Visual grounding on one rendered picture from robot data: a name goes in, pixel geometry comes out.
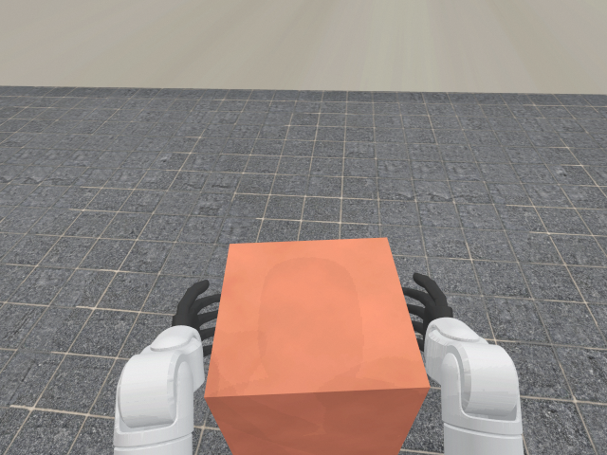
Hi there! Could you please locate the carton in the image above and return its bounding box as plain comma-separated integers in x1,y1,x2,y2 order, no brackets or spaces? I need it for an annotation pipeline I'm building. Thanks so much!
204,237,431,455

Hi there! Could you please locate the left robot hand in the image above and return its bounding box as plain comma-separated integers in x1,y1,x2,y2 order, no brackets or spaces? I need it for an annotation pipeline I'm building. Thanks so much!
172,280,221,357

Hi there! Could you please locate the robot right forearm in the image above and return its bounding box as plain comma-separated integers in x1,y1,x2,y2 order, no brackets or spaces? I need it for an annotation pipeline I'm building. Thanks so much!
424,318,524,455

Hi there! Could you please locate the robot left forearm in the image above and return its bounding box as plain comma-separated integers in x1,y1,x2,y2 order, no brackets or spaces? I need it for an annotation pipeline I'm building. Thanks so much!
113,325,205,455

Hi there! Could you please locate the right robot hand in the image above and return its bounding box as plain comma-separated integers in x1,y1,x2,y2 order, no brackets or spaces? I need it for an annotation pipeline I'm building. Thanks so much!
401,273,453,352

